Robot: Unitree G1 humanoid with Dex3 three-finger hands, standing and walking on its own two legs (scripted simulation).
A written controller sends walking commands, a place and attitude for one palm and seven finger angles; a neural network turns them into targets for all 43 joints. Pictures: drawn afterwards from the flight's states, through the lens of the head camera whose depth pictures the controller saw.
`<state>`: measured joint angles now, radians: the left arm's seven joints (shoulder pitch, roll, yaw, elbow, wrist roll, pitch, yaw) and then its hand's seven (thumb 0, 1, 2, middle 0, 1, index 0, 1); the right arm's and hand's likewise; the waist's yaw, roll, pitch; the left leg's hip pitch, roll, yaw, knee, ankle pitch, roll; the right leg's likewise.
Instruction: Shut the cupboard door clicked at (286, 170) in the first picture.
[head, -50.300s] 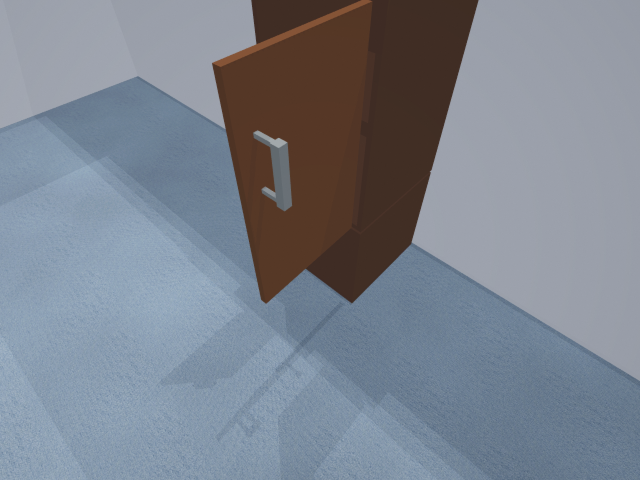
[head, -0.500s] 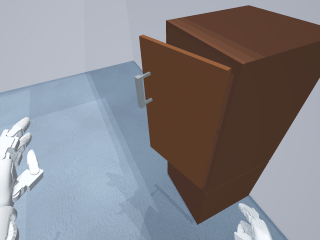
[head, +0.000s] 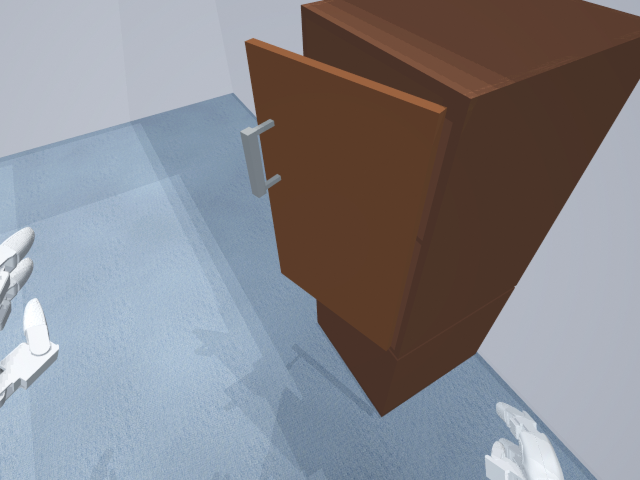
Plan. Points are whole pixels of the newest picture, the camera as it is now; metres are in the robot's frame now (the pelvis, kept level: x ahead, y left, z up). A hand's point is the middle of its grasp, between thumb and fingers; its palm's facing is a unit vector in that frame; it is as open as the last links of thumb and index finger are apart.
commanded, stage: step back with the hand held close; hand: left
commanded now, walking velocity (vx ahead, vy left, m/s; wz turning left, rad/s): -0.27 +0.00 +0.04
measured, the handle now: (263, 159) +0.63 +0.15 +0.06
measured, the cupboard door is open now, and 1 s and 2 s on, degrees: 17 17 17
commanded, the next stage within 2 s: stop stepping back and stand still in 1.18 s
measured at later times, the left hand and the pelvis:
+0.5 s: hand out of the picture +0.13 +0.30 +0.16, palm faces +0.46 -0.77 -0.45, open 7.4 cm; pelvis -0.07 +0.02 -0.02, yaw +1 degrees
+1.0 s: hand out of the picture +0.05 +0.29 +0.16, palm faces +0.48 -0.77 -0.43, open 7.4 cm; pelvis -0.14 +0.02 -0.02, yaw +5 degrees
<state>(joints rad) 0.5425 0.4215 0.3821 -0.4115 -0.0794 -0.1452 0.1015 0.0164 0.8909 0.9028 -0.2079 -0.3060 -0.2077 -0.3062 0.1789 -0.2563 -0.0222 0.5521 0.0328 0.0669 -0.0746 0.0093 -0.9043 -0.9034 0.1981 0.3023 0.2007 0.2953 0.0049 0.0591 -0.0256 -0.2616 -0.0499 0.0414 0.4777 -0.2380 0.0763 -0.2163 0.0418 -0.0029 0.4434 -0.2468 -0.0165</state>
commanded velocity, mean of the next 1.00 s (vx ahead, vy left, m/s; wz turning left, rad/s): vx -0.35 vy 0.00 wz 0.00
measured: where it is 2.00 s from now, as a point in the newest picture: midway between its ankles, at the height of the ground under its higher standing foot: outside the picture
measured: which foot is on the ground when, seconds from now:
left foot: down 0.00-0.86, up 0.88-0.94, down 0.96-1.00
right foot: down 0.00-1.00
